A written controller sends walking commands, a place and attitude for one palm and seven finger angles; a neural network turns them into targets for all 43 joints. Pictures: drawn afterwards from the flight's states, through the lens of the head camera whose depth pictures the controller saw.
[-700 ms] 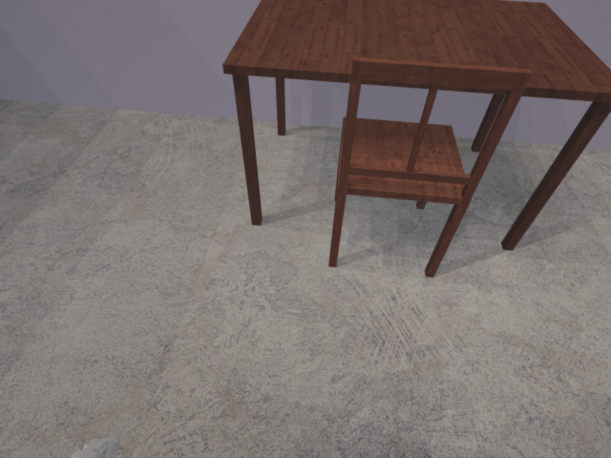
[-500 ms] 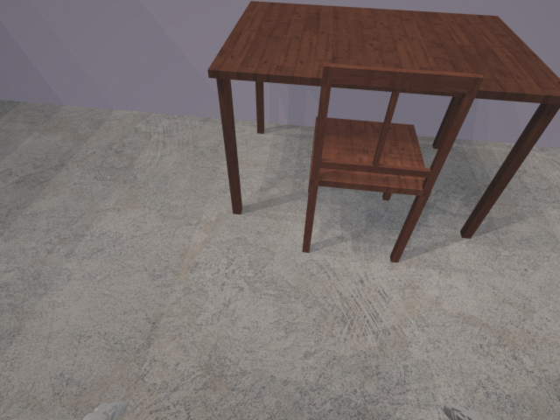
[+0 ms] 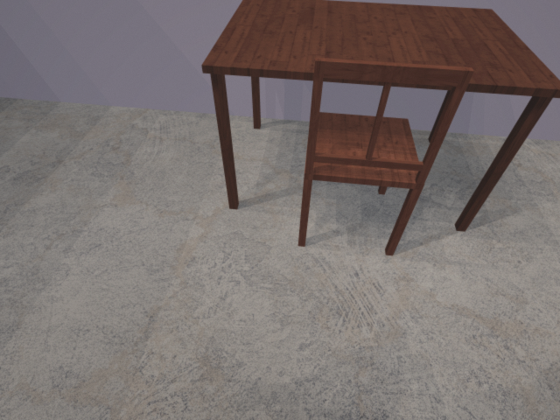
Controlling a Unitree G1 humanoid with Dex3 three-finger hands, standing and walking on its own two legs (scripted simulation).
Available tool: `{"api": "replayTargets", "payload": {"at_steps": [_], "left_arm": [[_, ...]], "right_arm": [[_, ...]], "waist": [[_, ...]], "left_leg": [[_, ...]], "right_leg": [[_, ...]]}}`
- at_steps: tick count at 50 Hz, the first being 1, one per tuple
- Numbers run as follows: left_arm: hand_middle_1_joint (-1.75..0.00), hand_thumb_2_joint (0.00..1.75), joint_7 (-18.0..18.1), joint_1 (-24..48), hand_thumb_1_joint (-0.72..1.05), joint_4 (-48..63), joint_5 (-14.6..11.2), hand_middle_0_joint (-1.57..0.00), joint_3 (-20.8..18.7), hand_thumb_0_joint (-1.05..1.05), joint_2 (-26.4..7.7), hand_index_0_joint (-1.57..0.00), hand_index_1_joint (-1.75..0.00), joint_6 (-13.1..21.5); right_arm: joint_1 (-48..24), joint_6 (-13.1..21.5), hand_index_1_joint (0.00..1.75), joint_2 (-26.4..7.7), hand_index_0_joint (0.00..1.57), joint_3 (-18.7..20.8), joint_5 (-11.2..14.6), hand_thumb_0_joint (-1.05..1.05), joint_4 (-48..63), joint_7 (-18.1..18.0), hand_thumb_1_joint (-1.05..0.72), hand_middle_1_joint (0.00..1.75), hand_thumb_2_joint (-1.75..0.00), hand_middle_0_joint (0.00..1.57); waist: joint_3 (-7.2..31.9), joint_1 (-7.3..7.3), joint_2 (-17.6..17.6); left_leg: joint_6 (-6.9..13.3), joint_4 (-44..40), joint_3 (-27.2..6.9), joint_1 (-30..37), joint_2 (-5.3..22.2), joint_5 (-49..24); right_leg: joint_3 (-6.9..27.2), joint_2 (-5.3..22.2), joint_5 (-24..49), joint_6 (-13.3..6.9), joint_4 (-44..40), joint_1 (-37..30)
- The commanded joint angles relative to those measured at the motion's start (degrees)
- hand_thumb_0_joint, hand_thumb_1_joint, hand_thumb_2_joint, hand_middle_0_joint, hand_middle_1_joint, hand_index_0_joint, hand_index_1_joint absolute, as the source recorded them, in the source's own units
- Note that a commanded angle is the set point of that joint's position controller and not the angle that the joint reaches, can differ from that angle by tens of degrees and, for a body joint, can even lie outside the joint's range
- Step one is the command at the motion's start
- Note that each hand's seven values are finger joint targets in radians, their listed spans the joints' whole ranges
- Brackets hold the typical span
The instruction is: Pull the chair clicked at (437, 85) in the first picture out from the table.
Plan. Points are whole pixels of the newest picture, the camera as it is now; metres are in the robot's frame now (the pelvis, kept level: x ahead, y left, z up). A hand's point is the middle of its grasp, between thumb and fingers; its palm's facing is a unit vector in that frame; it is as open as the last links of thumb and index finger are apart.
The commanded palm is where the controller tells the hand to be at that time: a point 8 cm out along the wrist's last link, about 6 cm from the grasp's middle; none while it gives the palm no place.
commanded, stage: stand and wait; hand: left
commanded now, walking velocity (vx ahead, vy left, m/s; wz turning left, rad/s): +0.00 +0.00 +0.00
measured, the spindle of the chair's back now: (377, 123) +0.98 -0.26 -0.11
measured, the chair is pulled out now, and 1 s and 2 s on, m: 0.00 0.00 0.00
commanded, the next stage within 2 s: look at it before walking up in 0.12 s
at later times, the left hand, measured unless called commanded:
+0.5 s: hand out of the picture +0.07 +0.24 -0.15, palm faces -0.03 -0.94 -0.33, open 7.4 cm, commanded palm none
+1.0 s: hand out of the picture +0.08 +0.24 -0.16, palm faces -0.04 -0.94 -0.33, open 7.4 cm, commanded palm none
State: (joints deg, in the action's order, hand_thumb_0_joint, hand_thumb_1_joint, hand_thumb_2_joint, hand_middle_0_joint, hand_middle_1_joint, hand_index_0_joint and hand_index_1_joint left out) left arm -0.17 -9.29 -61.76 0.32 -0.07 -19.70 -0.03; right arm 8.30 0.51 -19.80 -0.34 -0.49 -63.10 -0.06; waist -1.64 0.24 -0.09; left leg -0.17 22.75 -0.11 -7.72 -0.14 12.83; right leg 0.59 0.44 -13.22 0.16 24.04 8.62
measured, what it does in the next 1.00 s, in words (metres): stands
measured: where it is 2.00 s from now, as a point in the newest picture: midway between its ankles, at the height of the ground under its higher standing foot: outside the picture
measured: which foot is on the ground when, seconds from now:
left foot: down 0.00-1.00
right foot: down 0.00-1.00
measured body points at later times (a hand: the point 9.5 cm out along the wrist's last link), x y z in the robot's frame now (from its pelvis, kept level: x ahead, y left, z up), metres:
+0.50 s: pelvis -0.01 +0.00 +0.00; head +0.00 -0.01 +0.45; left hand +0.07 +0.29 -0.13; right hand +0.07 -0.30 -0.13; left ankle +0.00 +0.12 -0.74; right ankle +0.00 -0.12 -0.74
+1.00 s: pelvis +0.00 +0.00 +0.00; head +0.01 -0.01 +0.45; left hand +0.08 +0.29 -0.13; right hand +0.08 -0.30 -0.13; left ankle +0.00 +0.12 -0.74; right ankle +0.00 -0.12 -0.74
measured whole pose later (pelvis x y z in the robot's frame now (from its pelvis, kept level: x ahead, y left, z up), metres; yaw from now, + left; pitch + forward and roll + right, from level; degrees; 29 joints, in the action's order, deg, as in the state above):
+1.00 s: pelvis +0.00 +0.00 +0.00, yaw -3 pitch -1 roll +0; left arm 0.2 -9.6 -60.4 0.5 -0.9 -18.8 -1.0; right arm 6.5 0.4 -18.3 0.2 -0.6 -61.3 -0.8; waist -1.8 -0.7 -0.1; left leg -0.8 23.6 2.4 -8.8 1.3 13.5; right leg 3.0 -1.1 -12.8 -0.2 24.9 10.8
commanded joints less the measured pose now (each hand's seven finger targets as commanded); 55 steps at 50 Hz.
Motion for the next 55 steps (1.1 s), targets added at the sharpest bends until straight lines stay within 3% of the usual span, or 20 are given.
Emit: {"api": "replayTargets", "payload": {"at_steps": [1, 11, 30, 39, 44, 47, 51, 55], "left_arm": [[-0.30, 0.90, 0.9, 3.5, 0.90, 3.9, 0.2, -0.20, -2.1, 0.00, -11.6, -0.20, -0.30, 1.5], [-0.30, 0.90, 0.8, 3.9, 0.90, 3.7, 0.3, -0.20, -2.1, 0.00, -11.5, -0.20, -0.30, 1.5], [-0.30, 0.90, 0.9, 3.2, 0.90, 3.3, 0.3, -0.20, -2.2, 0.00, -11.3, -0.20, -0.30, 1.8], [-0.30, 0.90, 0.9, 3.4, 0.90, 3.1, 0.3, -0.20, -2.1, 0.00, -11.3, -0.20, -0.30, 1.7], [-0.30, 0.90, 0.8, 3.5, 0.90, 3.6, 0.3, -0.20, -2.3, 0.00, -11.7, -0.20, -0.30, 1.6], [-0.30, 0.90, 1.0, 0.2, 0.90, 4.1, 0.4, -0.20, -1.8, 0.00, -6.0, -0.20, -0.30, -0.2], [-0.30, 0.90, 0.8, -1.6, 0.90, 7.2, 0.7, -0.20, -2.8, 0.00, -5.6, -0.20, -0.30, -1.6], [-0.30, 0.90, 0.2, -2.8, 0.90, 10.1, 0.8, -0.20, -3.3, 0.00, -4.2, -0.20, -0.30, -2.1]], "right_arm": [[-3.9, 1.4, 0.30, -11.2, 0.20, 2.4, 0.0, 0.00, 3.6, -0.7, -0.90, 0.30, -0.90, 0.20], [-3.6, 1.4, 0.30, -11.0, 0.20, 2.4, -0.1, 0.00, 3.0, -0.6, -0.90, 0.30, -0.90, 0.20], [-3.6, 1.7, 0.30, -11.2, 0.20, 2.3, 0.2, 0.00, 3.0, -0.8, -0.90, 0.30, -0.90, 0.20], [-4.2, 1.5, 0.30, -11.0, 0.20, 2.3, 0.1, 0.00, 2.7, -0.8, -0.90, 0.30, -0.90, 0.20], [-3.8, 1.5, 0.30, -11.5, 0.20, 2.6, 0.0, 0.00, 3.0, -1.0, -0.90, 0.30, -0.90, 0.20], [0.0, 0.5, 0.30, -4.9, 0.20, 2.0, -0.1, 0.00, 3.5, -1.3, -0.90, 0.30, -0.90, 0.20], [1.5, -0.6, 0.30, -5.1, 0.20, 3.3, -0.2, 0.00, 6.8, -1.8, -0.90, 0.30, -0.90, 0.20], [0.6, -0.8, 0.30, -6.0, 0.20, 4.6, -0.3, 0.00, 9.8, -1.9, -0.90, 0.30, -0.90, 0.20]], "waist": [[2.3, -0.37, -0.7], [1.4, -0.31, -0.7], [4.0, -0.34, 0.2], [2.2, -0.30, 0.0], [2.7, -0.19, -0.3], [3.4, 0.10, -0.8], [2.5, 0.28, -0.2], [2.3, -0.23, 4.0]], "left_leg": [[1.8, -4.5, -5.2, -1.2, 6.4, -5.6], [1.6, -5.1, -5.4, -1.6, 6.3, -3.7], [1.5, -4.8, -5.1, 0.6, 6.9, -9.0], [1.3, -5.4, -5.0, 0.5, 6.8, -7.7], [1.2, -4.3, -3.9, 1.9, 7.2, -8.7], [0.2, -0.6, -0.8, 1.4, 7.6, -9.6], [0.5, 2.3, 0.2, 0.0, 8.9, -6.6], [2.6, 1.9, -1.7, -1.5, 12.8, -3.7]], "right_leg": [[5.7, 6.6, 5.9, -2.0, -5.2, -0.2], [6.3, 6.4, 2.6, -2.0, -6.3, 1.3], [5.8, 6.4, 9.8, -2.0, -5.4, -0.9], [6.1, 6.4, 8.7, -1.9, -6.3, -0.1], [6.9, 6.1, 11.6, -2.2, -5.6, 0.6], [7.9, 5.8, 16.3, -1.7, -1.8, 2.3], [9.4, 4.3, 15.7, -2.0, 3.1, 7.5], [7.4, 0.9, 11.4, -1.2, 11.1, 12.2]]}}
